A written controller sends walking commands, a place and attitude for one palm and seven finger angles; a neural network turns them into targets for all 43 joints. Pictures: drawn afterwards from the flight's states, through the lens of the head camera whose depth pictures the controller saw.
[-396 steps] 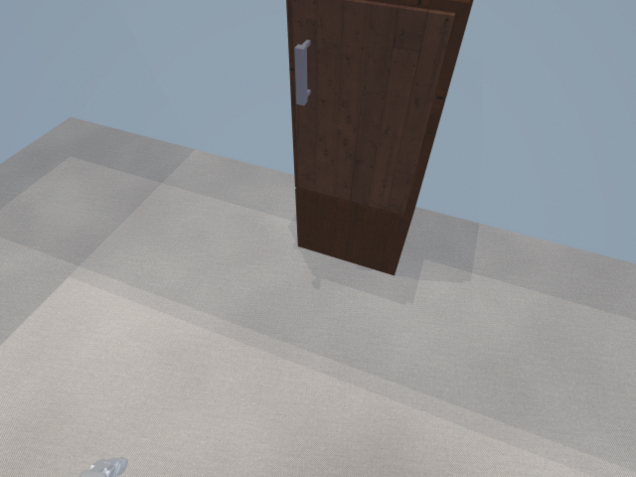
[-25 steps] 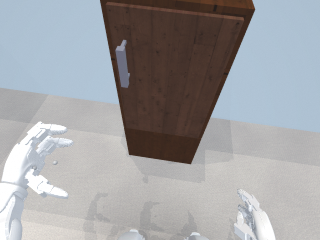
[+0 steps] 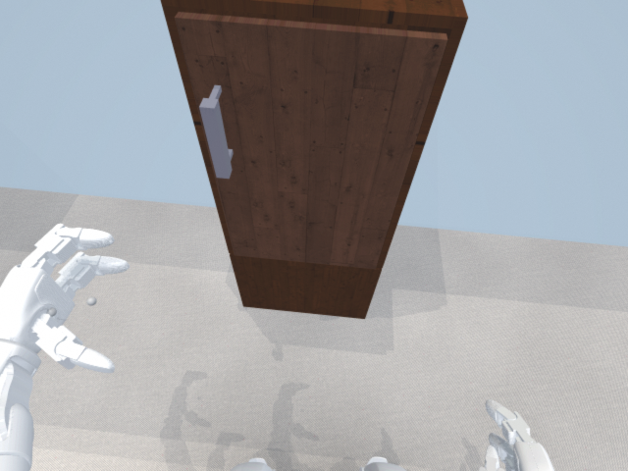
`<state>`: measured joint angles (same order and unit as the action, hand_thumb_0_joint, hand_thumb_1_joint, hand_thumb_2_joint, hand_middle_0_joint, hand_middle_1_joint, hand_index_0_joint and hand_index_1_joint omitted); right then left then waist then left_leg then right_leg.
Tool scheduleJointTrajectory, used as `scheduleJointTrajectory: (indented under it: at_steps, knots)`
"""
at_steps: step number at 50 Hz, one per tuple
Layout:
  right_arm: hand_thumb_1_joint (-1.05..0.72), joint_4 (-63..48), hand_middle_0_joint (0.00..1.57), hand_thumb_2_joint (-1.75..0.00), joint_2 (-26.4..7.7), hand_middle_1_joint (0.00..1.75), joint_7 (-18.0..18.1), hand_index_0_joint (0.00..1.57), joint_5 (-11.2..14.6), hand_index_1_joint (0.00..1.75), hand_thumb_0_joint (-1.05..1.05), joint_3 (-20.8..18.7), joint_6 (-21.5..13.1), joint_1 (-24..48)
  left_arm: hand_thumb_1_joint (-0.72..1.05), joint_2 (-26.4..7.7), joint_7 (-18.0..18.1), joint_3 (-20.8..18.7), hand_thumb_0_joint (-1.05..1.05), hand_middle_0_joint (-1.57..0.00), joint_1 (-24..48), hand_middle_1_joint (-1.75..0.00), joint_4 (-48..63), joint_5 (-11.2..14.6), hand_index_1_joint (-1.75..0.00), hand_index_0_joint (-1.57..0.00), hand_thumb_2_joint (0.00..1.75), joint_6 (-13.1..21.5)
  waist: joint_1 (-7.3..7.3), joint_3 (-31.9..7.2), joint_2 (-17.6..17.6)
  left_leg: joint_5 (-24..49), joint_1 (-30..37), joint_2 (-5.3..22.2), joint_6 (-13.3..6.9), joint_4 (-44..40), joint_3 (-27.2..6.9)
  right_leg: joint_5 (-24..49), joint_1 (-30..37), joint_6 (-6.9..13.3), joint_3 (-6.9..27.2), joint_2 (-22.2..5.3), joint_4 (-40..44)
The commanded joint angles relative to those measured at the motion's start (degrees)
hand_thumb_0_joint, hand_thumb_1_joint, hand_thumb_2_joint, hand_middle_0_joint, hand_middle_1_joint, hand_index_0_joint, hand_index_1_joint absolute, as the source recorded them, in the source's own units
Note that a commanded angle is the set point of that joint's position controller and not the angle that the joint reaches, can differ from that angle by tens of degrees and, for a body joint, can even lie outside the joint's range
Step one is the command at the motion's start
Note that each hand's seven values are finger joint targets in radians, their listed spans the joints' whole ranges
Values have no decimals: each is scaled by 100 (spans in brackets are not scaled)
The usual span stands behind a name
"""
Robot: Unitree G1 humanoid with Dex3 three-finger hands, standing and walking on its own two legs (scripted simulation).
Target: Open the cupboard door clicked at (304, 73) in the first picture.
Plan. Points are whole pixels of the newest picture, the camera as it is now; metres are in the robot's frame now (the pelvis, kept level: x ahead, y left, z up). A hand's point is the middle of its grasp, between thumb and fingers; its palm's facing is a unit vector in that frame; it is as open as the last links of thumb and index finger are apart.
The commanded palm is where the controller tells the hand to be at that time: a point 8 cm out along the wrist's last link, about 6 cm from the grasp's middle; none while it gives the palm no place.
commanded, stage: raise the hand with hooked fingers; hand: left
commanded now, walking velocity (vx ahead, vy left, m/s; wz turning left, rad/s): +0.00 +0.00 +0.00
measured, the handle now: (220, 133) +0.61 +0.19 +0.05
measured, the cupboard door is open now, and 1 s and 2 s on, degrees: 0 0 0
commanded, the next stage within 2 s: move the hooked fingers beside the handle in 0.22 s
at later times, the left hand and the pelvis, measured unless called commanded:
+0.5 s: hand (98, 292) +0.30 +0.27 +0.07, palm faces -0.03 -1.00 -0.02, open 14.0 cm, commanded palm +0.29 +0.31 +0.07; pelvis -0.01 -0.01 +0.00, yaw +1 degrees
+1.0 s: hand (133, 226) +0.40 +0.26 +0.07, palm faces -0.05 -1.00 -0.02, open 14.0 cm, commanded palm +0.38 +0.31 +0.07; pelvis +0.00 +0.00 -0.01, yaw -1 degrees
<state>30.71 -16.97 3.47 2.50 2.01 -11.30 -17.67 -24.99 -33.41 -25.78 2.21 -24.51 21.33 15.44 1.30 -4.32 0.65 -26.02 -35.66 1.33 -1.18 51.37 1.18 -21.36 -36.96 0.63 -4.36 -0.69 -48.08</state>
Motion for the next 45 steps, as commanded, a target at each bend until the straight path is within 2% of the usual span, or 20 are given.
scheduleJointTrajectory:
  at_steps: [1,3,4,7,11,14,16,20,21,23,26,28,29,30,34,39,40,41,44,45]
  knots:
    - [-90,-818,20,-90,-765,30,65,20,-9,30,0,-351,-267,175,-50,-1616,67,-613,0,-30,1045,-120,1126,150,-120,-30,30,456,-109,-1552,462,1848,544,-157,19,-772,-205,1295,1138,104,209,192,476]
    - [-90,-804,20,-90,-750,30,75,20,3,30,0,-350,-272,202,-50,-1555,55,-546,0,-30,1061,-120,1151,152,-120,-30,30,470,-89,-1523,570,1737,553,-162,18,-779,-192,1224,1109,92,227,170,520]
    - [-90,-797,20,-90,-776,30,81,20,-6,30,0,-336,-265,192,-50,-1583,36,-523,0,-30,1144,-120,1124,168,-120,-30,30,467,-59,-1434,425,1713,480,-164,7,-755,-206,1211,1137,112,242,195,525]
    - [-90,-798,20,-90,-757,30,100,20,17,30,0,-320,-258,234,-50,-1530,3,-482,0,-30,1120,-120,968,148,-120,-30,30,421,-49,-1342,402,1482,411,-160,8,-802,-211,995,1061,86,244,174,579]
    - [-90,-797,20,-90,-746,30,109,20,15,30,0,-313,-271,251,-50,-1589,-25,-517,0,-30,1176,-120,1045,160,-120,-30,30,455,-74,-1522,449,1595,485,-171,-3,-771,-200,1134,1175,90,277,174,554]
    - [-90,-788,20,-90,-747,30,122,20,11,30,0,-296,-280,272,-50,-1533,-29,-468,0,-30,1216,-120,950,189,-120,-30,30,444,-54,-1314,390,1489,381,-176,0,-744,-207,1024,1102,102,296,184,577]
    - [-90,-790,20,-90,-741,30,124,20,15,30,0,-301,-281,264,-50,-1556,-43,-508,0,-30,1185,-120,904,183,-120,-30,30,442,-59,-1424,299,1508,389,-174,-7,-746,-189,1083,1167,74,310,167,578]
    - [-90,-633,20,-90,-768,30,198,20,20,30,0,-272,-253,220,-50,-1533,-28,-270,0,-30,2252,-120,603,90,-120,-30,30,450,138,-1169,376,1146,316,-162,-2,-716,-221,711,801,72,333,175,599]
    - [-90,-588,20,-90,-794,30,222,20,21,30,0,-277,-246,181,-50,-1608,-19,-293,0,-30,2410,-120,437,33,-120,-30,30,464,150,-1225,331,1071,295,-153,1,-725,-242,612,781,69,322,160,591]
    - [-90,-583,20,-90,-778,30,233,20,28,30,0,-279,-253,161,-50,-1481,-23,-113,0,-30,2570,-120,299,-39,-120,-30,30,485,143,-1335,416,1109,402,-156,-4,-735,-252,647,732,81,304,146,566]
    - [-90,-469,20,-90,-830,30,239,20,16,30,0,-266,-186,79,-50,-1846,-6,-261,0,-30,3120,-120,-116,-165,-120,-30,30,475,172,-1468,395,1134,288,-152,-3,-664,-258,682,752,89,355,144,511]
    - [-90,-468,20,-90,-823,30,225,20,10,30,0,-257,-149,61,-50,-1831,12,-220,0,-30,3352,-120,-356,-208,-120,-30,30,465,158,-1539,406,1152,220,-157,1,-652,-237,724,775,80,362,122,478]
    - [-90,-438,20,-90,-847,30,216,20,-8,30,0,-258,-120,10,-50,-2054,39,-386,0,-30,3473,-120,-451,-220,-120,-30,30,498,105,-1604,448,1260,188,-154,12,-625,-262,807,856,116,359,141,422]
    - [-90,-473,20,-90,-819,30,186,20,-14,30,0,-255,-105,0,-50,-1992,33,-349,0,-30,3447,-120,-460,-243,-120,-30,30,520,73,-1824,495,1393,261,-162,10,-620,-243,973,948,105,366,140,380]
    - [-90,-498,20,-90,-846,30,109,20,-28,30,0,-281,12,-132,-50,-2121,68,-489,0,-30,3322,-120,-741,-258,-120,-30,30,553,18,-1954,408,1751,133,-149,8,-586,-202,1411,1132,103,353,157,291]
    - [-90,-480,20,-90,-898,30,72,20,-10,30,0,-329,190,-295,-50,-2145,101,-409,0,-30,3818,-120,-1058,-347,-120,-30,30,549,152,-1837,366,1696,51,-122,-7,-573,-172,1396,894,83,342,182,295]
    - [-90,-458,20,-90,-891,30,62,20,-14,30,0,-341,220,-342,-50,-2131,100,-391,0,-30,3992,-120,-1088,-366,-120,-30,30,572,205,-1941,341,1635,68,-124,-14,-562,-147,1382,904,54,368,180,315]
    - [-90,-415,20,-90,-924,30,73,20,-25,30,0,-363,253,-402,-50,-2367,121,-589,0,-30,4016,-120,-1213,-398,-120,-30,30,605,172,-2024,333,1669,38,-117,-16,-538,-145,1421,953,56,387,174,301]
    - [-90,-356,20,-90,-912,30,73,20,-42,30,0,-356,339,-489,-50,-2294,102,-426,0,-30,4469,-120,-1280,-444,-120,-30,30,739,263,-2087,409,1794,81,-112,-35,-488,-166,1524,873,74,384,200,239]
    - [-90,-337,20,-90,-923,30,68,20,-54,30,0,-378,369,-543,-50,-2431,100,-564,0,-30,4442,-120,-1315,-465,-120,-30,30,775,216,-2286,450,1928,172,-100,-33,-475,-158,1647,947,69,393,207,228]
